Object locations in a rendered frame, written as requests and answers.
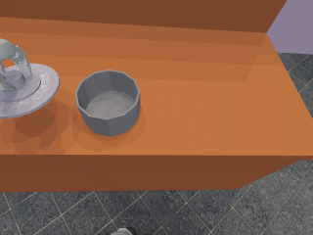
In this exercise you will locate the robot left hand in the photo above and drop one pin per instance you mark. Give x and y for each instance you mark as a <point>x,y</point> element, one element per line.
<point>10,51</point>

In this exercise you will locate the knob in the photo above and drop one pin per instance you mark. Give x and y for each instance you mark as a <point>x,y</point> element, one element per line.
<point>15,77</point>

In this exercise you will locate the robot left shin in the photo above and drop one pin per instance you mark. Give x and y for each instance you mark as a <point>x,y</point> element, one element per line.
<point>123,229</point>

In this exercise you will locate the lid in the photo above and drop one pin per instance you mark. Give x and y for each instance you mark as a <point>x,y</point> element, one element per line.
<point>37,91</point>

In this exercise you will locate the pot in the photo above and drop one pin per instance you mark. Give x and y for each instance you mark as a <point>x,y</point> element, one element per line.
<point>109,101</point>

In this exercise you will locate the table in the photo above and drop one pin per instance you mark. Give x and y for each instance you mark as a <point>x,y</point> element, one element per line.
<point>218,109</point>

